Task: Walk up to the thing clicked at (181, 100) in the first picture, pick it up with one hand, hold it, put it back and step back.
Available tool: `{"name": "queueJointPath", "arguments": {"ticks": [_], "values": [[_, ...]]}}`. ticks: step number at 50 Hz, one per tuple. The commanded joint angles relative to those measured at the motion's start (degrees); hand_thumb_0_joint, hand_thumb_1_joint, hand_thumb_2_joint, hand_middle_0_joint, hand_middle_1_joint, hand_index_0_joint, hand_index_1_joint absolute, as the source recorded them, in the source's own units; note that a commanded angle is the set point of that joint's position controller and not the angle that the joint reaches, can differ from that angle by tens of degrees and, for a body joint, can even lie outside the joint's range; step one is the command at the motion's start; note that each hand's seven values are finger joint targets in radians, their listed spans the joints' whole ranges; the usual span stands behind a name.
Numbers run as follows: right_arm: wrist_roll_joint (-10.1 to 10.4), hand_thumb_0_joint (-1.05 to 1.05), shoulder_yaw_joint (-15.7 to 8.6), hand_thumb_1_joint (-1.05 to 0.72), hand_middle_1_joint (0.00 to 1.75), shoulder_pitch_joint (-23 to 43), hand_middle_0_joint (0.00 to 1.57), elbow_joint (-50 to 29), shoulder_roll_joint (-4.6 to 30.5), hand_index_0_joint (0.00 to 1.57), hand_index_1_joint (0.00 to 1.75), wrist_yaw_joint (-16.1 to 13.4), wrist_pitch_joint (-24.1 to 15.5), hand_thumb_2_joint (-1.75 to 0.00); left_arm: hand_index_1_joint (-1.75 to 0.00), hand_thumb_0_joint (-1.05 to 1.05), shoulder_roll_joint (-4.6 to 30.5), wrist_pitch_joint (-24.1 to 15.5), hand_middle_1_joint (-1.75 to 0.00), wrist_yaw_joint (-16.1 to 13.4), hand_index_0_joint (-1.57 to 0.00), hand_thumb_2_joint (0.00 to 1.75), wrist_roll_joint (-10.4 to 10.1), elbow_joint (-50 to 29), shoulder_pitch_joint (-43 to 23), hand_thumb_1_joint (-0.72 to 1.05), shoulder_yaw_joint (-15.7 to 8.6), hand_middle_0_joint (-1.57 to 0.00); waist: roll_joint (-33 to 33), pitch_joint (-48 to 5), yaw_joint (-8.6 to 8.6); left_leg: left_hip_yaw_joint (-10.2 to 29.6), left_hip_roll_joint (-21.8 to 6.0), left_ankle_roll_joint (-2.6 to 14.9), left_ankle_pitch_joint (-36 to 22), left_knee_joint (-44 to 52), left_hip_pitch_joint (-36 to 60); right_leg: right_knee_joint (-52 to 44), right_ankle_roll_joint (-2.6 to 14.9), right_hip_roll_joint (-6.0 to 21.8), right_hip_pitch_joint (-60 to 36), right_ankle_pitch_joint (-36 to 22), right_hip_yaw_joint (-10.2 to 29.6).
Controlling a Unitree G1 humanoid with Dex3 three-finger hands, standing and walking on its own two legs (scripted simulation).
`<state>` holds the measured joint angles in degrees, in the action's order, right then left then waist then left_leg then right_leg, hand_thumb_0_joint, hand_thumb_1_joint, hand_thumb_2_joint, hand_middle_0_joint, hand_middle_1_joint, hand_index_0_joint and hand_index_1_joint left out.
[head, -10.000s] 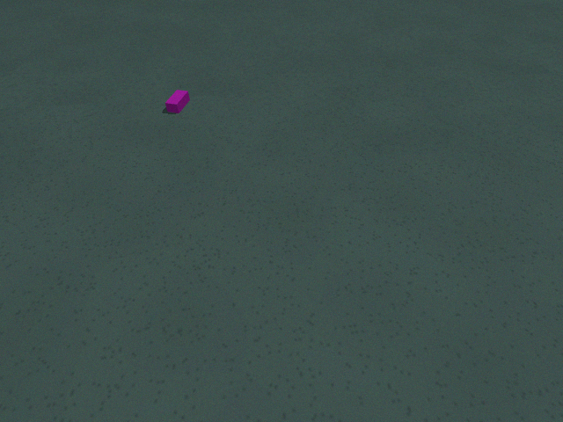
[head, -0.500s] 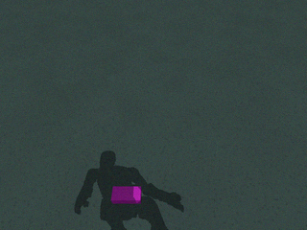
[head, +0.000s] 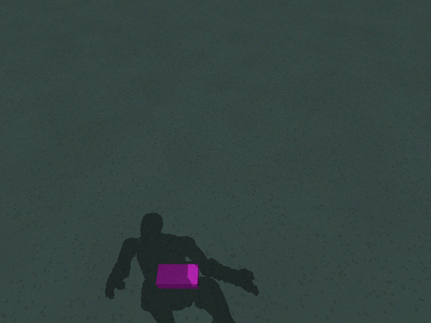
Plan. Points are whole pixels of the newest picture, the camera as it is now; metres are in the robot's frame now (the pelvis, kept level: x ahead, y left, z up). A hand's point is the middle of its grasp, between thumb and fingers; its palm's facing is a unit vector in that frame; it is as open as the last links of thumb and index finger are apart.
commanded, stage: stand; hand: left
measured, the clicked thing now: (178, 276) +0.46 +0.18 -0.75
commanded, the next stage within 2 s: walk up in 0.40 s
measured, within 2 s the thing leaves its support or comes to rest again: neither
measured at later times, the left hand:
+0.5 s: hand out of the picture +0.07 +0.26 -0.16, palm faces -0.04 -0.93 -0.36, open 7.4 cm
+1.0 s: hand out of the picture +0.09 +0.15 -0.17, palm faces -0.01 -0.94 -0.34, open 7.4 cm
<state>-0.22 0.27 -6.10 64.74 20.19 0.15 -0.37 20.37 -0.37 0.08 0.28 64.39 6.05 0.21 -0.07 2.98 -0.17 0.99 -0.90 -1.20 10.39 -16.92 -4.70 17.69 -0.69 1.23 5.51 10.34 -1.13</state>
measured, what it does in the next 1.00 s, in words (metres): steps on the spot: right foot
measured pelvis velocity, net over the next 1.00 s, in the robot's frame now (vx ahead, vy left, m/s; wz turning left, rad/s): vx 0.00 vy -0.10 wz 0.00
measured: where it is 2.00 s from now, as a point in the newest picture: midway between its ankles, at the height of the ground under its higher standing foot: outside the picture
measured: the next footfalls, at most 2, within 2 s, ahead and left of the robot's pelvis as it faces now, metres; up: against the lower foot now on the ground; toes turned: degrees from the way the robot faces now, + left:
right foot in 0.68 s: +0.03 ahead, -0.21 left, +0.00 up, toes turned -1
left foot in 1.04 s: +0.05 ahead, +0.03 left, +0.00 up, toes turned -2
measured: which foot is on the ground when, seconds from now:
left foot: down 0.00-0.70, up 0.72-1.00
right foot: down 0.00-0.44, up 0.46-0.66, down 0.68-1.00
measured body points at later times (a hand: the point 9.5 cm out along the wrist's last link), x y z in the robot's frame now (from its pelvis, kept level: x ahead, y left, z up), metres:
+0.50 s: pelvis -0.01 -0.01 -0.01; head +0.02 +0.00 +0.44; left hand +0.07 +0.31 -0.13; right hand +0.06 -0.32 -0.13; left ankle -0.01 +0.13 -0.75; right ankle -0.02 -0.13 -0.74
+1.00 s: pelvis +0.00 -0.10 -0.02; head +0.04 -0.10 +0.43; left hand +0.09 +0.20 -0.14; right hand +0.06 -0.41 -0.15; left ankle +0.00 +0.02 -0.74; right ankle +0.00 -0.22 -0.75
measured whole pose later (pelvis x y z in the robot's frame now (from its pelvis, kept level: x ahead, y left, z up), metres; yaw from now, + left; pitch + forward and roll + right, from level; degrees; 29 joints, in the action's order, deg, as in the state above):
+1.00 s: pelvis +0.00 -0.10 -0.02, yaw +0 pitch -2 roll -1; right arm -1.2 -2.3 -12.0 55.9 22.1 -0.1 2.3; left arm 18.8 -0.7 0.0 0.8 52.8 9.7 -1.8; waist -1.2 7.0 0.0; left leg 3.2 0.7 1.2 27.0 -41.7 -16.9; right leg 33.0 0.0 0.4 12.6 18.1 -0.9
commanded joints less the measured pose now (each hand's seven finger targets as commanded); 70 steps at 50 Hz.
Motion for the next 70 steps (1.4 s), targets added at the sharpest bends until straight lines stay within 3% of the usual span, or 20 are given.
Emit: {"name": "queueJointPath", "arguments": {"ticks": [1,19,23,25,31,33,34,35,37,38,40,48,51,53,55,56,60,62,64,70], "values": [[-0.13,0.0,-2.43,-0.9,0.3,1.98,0.2,-3.53,12.04,0.2,0.3,-0.68,-1.14,-0.9,-0.3,0.0,12.37,-1.52,-0.3,-0.7,-0.2,0.9,0.29,-3.13,-1.62,0.9,-2.46,-0.2,0.65,-5.2,0.17,4.32,-6.92,1.9,-11.5,1.35,0.43,-1.99,1.76,6.62,-1.57,-10.95,4.55],[-0.27,0.0,-2.37,-0.9,0.3,1.09,0.2,-3.27,12.36,0.2,0.3,-0.68,-1.32,-0.9,-0.3,0.0,12.16,-1.38,-0.3,-0.49,-0.2,0.9,0.19,-3.28,-1.52,0.9,-2.46,-0.2,-0.16,-4.62,0.17,4.05,-6.73,1.95,-8.67,2.13,-0.38,-2.27,1.86,6.6,-1.09,-8.51,5.19],[-0.88,0.0,-7.84,-0.9,0.3,-9.53,0.2,-5.15,21.7,0.2,0.3,-4.39,-2.65,-0.9,-0.3,0.0,13.98,3.68,-0.3,1.96,-0.2,0.9,2.91,-10.43,-1.68,0.9,-7.26,-0.2,-4.18,-1.9,-3.19,18.04,-21.73,14.92,-14.09,2.2,4.61,24.92,1.08,0.32,17.97,18.71,3.68],[-1.41,0.0,-8.98,-0.9,0.3,-6.87,0.2,-8.42,21.99,0.2,0.3,-5.33,-3.21,-0.9,-0.3,0.0,12.61,4.99,-0.3,2.66,-0.2,0.9,2.43,-12.86,0.05,0.9,-7.61,-0.2,-5.29,-2.25,-0.74,18.06,-24.96,16.55,-15.59,1.25,0.66,35.46,1.7,2.69,19.13,19.52,10.2],[-2.52,0.0,-8.37,-0.9,0.3,-4.14,0.2,-13.18,19.04,0.2,0.3,-4.26,-2.89,-0.9,-0.3,0.0,11.99,4.13,-0.3,3.84,-0.2,0.9,2.0,-14.93,2.64,0.9,-7.89,-0.2,-10.66,-3.16,0.35,5.93,-14.66,11.57,-13.88,-7.73,-3.34,23.18,1.95,1.46,13.93,15.84,4.6],[-1.93,0.0,-7.62,-0.9,0.3,0.04,0.2,-14.77,17.49,0.2,0.3,-3.25,-1.79,-0.9,-0.3,0.0,10.76,2.89,-0.3,2.86,-0.2,0.9,1.7,-11.61,10.57,0.9,-7.97,-0.2,-8.47,-4.73,4.55,0.43,-9.88,8.07,-12.97,-17.45,-7.74,5.95,2.37,-1.27,2.33,2.94,-0.23],[-1.39,0.0,-6.25,-0.9,0.3,-2.29,0.2,-14.87,13.32,0.2,0.3,-2.71,-1.06,-0.9,-0.3,0.0,13.17,1.93,-0.3,2.07,-0.2,0.9,1.87,-10.13,13.02,0.9,-8.51,-0.2,1.7,-4.98,4.62,-2.54,-4.8,5.43,-0.89,-27.17,-12.28,2.07,1.43,-1.0,-3.02,-2.53,2.6],[-0.82,0.0,-4.43,-0.9,0.3,-4.25,0.2,-16.43,8.07,0.2,0.3,-2.51,-0.64,-0.9,-0.3,0.0,18.78,1.0,-0.3,1.29,-0.2,0.9,2.56,-11.33,12.32,0.9,-9.58,-0.2,17.76,-3.97,4.21,-3.3,2.45,2.15,23.68,-35.64,-23.23,-0.99,4.87,10.75,-4.3,-9.32,21.33],[-0.44,0.0,-5.56,-0.9,0.3,-6.22,0.2,-14.68,12.67,0.2,0.3,-2.79,0.25,-0.9,-0.3,0.0,20.69,0.89,-0.3,0.81,-0.2,0.9,2.38,-14.96,3.17,0.9,-8.65,-0.2,10.4,-3.01,1.93,4.87,0.3,1.65,25.6,-39.43,-15.96,-4.39,13.46,18.92,10.43,11.41,29.59],[-0.13,0.0,-6.04,-0.9,0.3,-5.93,0.2,-13.64,14.17,0.2,0.3,-2.48,0.14,-0.9,-0.3,0.0,19.55,0.7,-0.3,0.75,-0.2,0.9,2.13,-15.26,0.98,0.9,-8.53,-0.2,8.63,0.1,0.83,6.25,-0.93,1.82,23.74,-39.83,-16.04,-3.09,13.61,16.67,11.48,12.53,26.51],[0.54,0.0,-5.54,-0.9,0.3,-6.95,0.2,-11.75,14.08,0.2,0.3,-1.76,0.17,-0.9,-0.3,0.0,16.04,-0.11,-0.3,0.14,-0.2,0.9,1.64,-15.04,-0.07,0.9,-7.33,-0.2,7.76,-0.99,-0.06,6.33,-0.79,1.79,20.09,-37.95,-18.02,0.58,10.7,11.82,6.12,4.3,17.09],[-1.66,0.0,-5.83,-0.9,0.3,-5.66,0.2,-13.48,13.7,0.2,0.3,-0.84,1.21,-0.9,-0.3,0.0,17.75,-2.02,-0.3,-1.76,-0.2,0.9,0.4,-15.25,4.6,0.9,-7.37,-0.2,6.07,-1.9,1.53,4.42,-1.12,2.44,16.75,-24.05,-15.55,7.74,14.13,18.46,0.75,-27.27,17.83],[-1.85,0.0,-6.67,-0.9,0.3,-9.6,0.2,-12.4,13.18,0.2,0.3,-0.16,0.83,-0.9,-0.3,0.0,16.65,-1.71,-0.3,-2.03,-0.2,0.9,-0.37,-16.4,0.1,0.9,-6.47,-0.2,4.97,-4.28,-2.06,2.11,0.07,3.72,3.49,-10.41,-5.11,13.26,9.79,14.57,6.03,-23.12,11.69],[-2.29,0.0,-7.85,-0.9,0.3,-7.07,0.2,-14.07,17.31,0.2,0.3,0.01,0.16,-0.9,-0.3,0.0,12.72,-1.36,-0.3,-2.06,-0.2,0.9,-1.21,-16.94,0.7,0.9,-5.32,-0.2,-4.42,-5.7,-0.33,15.51,-9.09,8.33,-17.9,-4.79,-0.68,22.36,3.17,3.39,11.59,-8.1,3.4],[-1.3,0.0,-7.42,-0.9,0.3,-2.01,0.2,-15.62,17.14,0.2,0.3,0.37,-0.16,-0.9,-0.3,0.0,12.53,-0.58,-0.3,-2.33,-0.2,0.9,-1.0,-14.25,2.79,0.9,-5.21,-0.2,-8.56,-4.97,0.71,20.1,-15.58,15.81,-12.88,-4.51,-5.96,24.92,1.99,-0.9,8.48,20.31,0.6],[-1.46,0.0,-7.08,-0.9,0.3,-1.96,0.2,-15.45,15.66,0.2,0.3,0.53,-0.02,-0.9,-0.3,0.0,12.62,-0.76,-0.3,-2.19,-0.2,0.9,-0.76,-13.92,2.16,0.9,-4.97,-0.2,-7.02,-3.76,0.66,17.89,-13.95,15.29,-13.89,-4.77,-6.25,23.0,2.4,-0.5,8.56,21.76,1.44],[-0.07,0.0,-5.86,-0.9,0.3,1.03,0.2,-15.84,12.58,0.2,0.3,0.23,0.49,-0.9,-0.3,0.0,12.07,-2.48,-0.3,-2.08,-0.2,0.9,-0.34,-11.28,5.77,0.9,-4.64,-0.2,-5.67,-5.71,2.89,7.62,-6.98,7.34,-21.86,-12.79,-5.44,8.2,2.66,2.3,0.91,-4.87,2.96],[0.66,0.0,-5.39,-0.9,0.3,0.87,0.2,-16.18,11.76,0.2,0.3,0.22,0.71,-0.9,-0.3,0.0,15.19,-3.12,-0.3,-2.47,-0.2,0.9,0.29,-10.45,6.03,0.9,-5.19,-0.2,-0.35,-8.35,2.42,4.51,-2.44,4.13,-15.82,-17.65,-8.64,7.38,6.27,9.32,-3.92,-19.4,11.56],[0.14,0.0,-5.52,-0.9,0.3,-1.76,0.2,-15.21,11.38,0.2,0.3,0.15,1.39,-0.9,-0.3,0.0,18.01,-2.79,-0.3,-2.19,-0.2,0.9,0.43,-11.92,0.41,0.9,-5.19,-0.2,4.35,-4.77,-0.31,3.23,-0.36,2.96,3.26,-17.12,-7.48,6.28,11.41,15.39,3.31,-12.01,16.96],[-0.12,0.0,-5.3,-0.9,0.3,1.91,0.2,-13.37,13.53,0.2,0.3,0.99,-0.25,-0.9,-0.3,0.0,12.65,-2.32,-0.3,-1.41,-0.2,0.9,0.0,-10.56,-0.4,0.9,-3.43,-0.2,2.2,-3.94,1.46,11.95,-8.49,8.11,-10.14,-4.32,-3.03,9.49,2.13,3.11,4.7,-0.17,3.9]]}}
